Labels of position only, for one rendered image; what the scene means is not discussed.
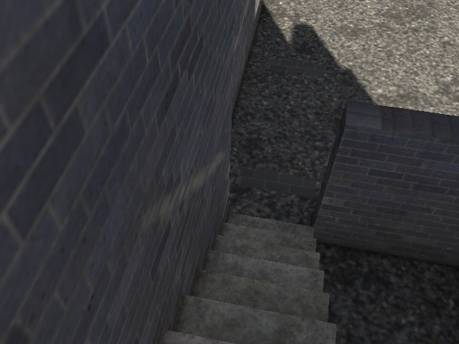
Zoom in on stairs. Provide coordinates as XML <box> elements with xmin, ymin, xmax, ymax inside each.
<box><xmin>158</xmin><ymin>212</ymin><xmax>336</xmax><ymax>344</ymax></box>

